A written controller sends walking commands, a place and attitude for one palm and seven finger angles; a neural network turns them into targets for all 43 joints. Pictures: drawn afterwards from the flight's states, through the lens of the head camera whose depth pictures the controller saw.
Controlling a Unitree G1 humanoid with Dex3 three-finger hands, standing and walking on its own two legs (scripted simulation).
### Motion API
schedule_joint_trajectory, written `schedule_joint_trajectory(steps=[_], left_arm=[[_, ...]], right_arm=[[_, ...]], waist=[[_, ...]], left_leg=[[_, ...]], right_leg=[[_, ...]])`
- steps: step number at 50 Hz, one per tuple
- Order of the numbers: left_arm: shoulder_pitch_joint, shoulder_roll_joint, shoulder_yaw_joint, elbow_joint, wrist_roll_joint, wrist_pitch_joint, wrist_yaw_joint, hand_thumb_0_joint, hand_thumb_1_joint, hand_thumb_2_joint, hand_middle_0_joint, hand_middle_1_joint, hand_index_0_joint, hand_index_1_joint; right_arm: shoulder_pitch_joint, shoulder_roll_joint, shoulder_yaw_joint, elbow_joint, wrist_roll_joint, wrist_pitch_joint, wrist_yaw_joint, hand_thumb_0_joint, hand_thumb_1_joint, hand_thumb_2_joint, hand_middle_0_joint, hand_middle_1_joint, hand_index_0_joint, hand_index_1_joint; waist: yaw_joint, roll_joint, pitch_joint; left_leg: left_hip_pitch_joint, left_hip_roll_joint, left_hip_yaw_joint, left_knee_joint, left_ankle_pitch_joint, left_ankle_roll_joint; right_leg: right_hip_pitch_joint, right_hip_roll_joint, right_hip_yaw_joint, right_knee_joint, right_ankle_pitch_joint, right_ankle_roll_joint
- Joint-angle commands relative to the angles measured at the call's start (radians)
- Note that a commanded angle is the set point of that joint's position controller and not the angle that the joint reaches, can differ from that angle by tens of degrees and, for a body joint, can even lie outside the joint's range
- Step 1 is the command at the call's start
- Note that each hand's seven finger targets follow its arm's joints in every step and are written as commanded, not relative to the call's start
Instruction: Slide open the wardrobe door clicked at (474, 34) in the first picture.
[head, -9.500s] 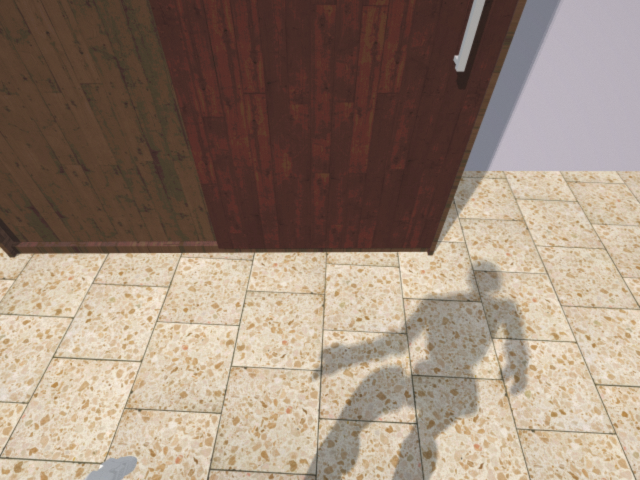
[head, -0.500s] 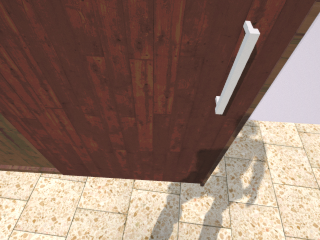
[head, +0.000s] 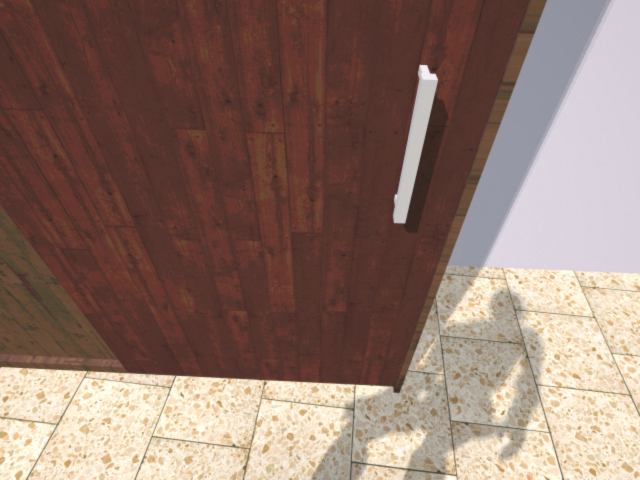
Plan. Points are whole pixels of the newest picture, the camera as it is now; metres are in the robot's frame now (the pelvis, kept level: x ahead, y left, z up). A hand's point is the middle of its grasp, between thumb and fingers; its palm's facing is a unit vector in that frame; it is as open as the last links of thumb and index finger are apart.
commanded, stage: come to a stop and stand still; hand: right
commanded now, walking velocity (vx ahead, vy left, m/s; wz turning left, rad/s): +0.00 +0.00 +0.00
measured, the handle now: (410, 151) +0.54 -0.10 +0.16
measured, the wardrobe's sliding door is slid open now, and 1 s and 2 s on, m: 0.00 0.00 0.00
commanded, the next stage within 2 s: look again from close up in 0.54 s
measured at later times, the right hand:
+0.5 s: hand out of the picture +0.00 -0.16 -0.17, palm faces +0.01 +0.99 -0.16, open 7.4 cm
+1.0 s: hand out of the picture +0.03 -0.16 -0.17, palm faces +0.00 +0.98 -0.19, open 7.4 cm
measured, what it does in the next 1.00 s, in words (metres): stands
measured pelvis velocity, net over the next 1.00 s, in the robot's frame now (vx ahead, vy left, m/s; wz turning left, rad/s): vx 0.02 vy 0.01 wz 0.01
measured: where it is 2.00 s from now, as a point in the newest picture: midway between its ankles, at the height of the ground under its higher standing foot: outside the picture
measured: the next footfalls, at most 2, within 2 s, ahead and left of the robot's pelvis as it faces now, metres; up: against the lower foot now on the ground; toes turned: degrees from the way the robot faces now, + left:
none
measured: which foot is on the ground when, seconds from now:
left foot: down 0.00-1.00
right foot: down 0.00-1.00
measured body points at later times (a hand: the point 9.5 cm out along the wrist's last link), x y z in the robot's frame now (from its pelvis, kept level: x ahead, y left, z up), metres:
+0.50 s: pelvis +0.01 +0.00 +0.00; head +0.00 -0.01 +0.45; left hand +0.00 +0.21 -0.16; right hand +0.00 -0.21 -0.16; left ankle +0.04 +0.15 -0.74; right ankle +0.02 -0.09 -0.74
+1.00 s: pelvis +0.02 +0.01 +0.00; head +0.02 +0.00 +0.45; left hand +0.02 +0.23 -0.15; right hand +0.03 -0.22 -0.15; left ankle +0.04 +0.15 -0.74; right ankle +0.02 -0.09 -0.74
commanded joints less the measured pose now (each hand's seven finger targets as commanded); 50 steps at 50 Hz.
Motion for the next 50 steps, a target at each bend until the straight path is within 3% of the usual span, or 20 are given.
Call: schedule_joint_trajectory(steps=[1, 7, 16, 24, 31, 50], left_arm=[[0.018, 0.123, 0.021, -0.040, 0.000, -0.023, 0.012, 0.000, 0.900, 0.900, -0.200, -0.300, -0.200, -0.300], [0.062, 0.103, 0.014, 0.011, -0.005, -0.027, 0.015, 0.000, 0.900, 0.900, -0.200, -0.300, -0.200, -0.300], [0.078, 0.080, 0.006, 0.059, -0.011, -0.040, 0.020, 0.000, 0.900, 0.900, -0.200, -0.300, -0.200, -0.300], [0.061, 0.064, 0.008, 0.070, -0.011, -0.039, 0.022, 0.000, 0.900, 0.900, -0.200, -0.300, -0.200, -0.300], [0.046, 0.064, 0.007, 0.079, -0.012, -0.044, 0.023, 0.000, 0.900, 0.900, -0.200, -0.300, -0.200, -0.300], [0.028, 0.071, 0.003, 0.102, -0.012, -0.039, 0.022, 0.000, 0.900, 0.900, -0.200, -0.300, -0.200, -0.300]], right_arm=[[0.037, -0.086, -0.017, -0.041, 0.006, -0.021, -0.009, 0.000, -0.900, -0.900, 0.200, 0.300, 0.200, 0.300], [0.064, -0.076, -0.009, -0.002, 0.011, -0.030, -0.011, 0.000, -0.900, -0.900, 0.200, 0.300, 0.200, 0.300], [0.085, -0.052, -0.002, 0.040, 0.013, -0.036, -0.017, 0.000, -0.900, -0.900, 0.200, 0.300, 0.200, 0.300], [0.072, -0.038, -0.003, 0.045, 0.012, -0.036, -0.019, 0.000, -0.900, -0.900, 0.200, 0.300, 0.200, 0.300], [0.052, -0.044, -0.007, 0.041, 0.011, -0.038, -0.021, 0.000, -0.900, -0.900, 0.200, 0.300, 0.200, 0.300], [0.026, -0.059, -0.005, 0.047, 0.013, -0.040, -0.018, 0.000, -0.900, -0.900, 0.200, 0.300, 0.200, 0.300]], waist=[[-0.001, -0.014, 0.100], [0.007, 0.011, 0.099], [0.000, -0.014, 0.091], [-0.001, -0.012, 0.108], [-0.003, -0.008, 0.082], [-0.002, 0.004, 0.071]], left_leg=[[0.000, 0.029, -0.071, -0.100, -0.192, 0.044], [-0.022, 0.041, -0.105, -0.123, -0.191, 0.051], [0.025, 0.040, -0.087, -0.093, -0.053, 0.048], [0.018, 0.039, -0.091, -0.097, -0.029, 0.045], [0.046, 0.044, -0.088, -0.096, 0.041, 0.042], [0.058, 0.044, -0.095, -0.124, 0.046, 0.042]], right_leg=[[-0.146, -0.120, 0.173, -0.216, -0.271, 0.004], [-0.107, -0.111, 0.158, -0.190, -0.204, 0.009], [-0.090, -0.120, 0.152, -0.200, -0.122, 0.012], [-0.070, -0.118, 0.139, -0.199, -0.097, 0.016], [-0.030, -0.121, 0.120, -0.179, 0.016, 0.017], [0.012, -0.124, 0.110, -0.183, 0.043, 0.025]])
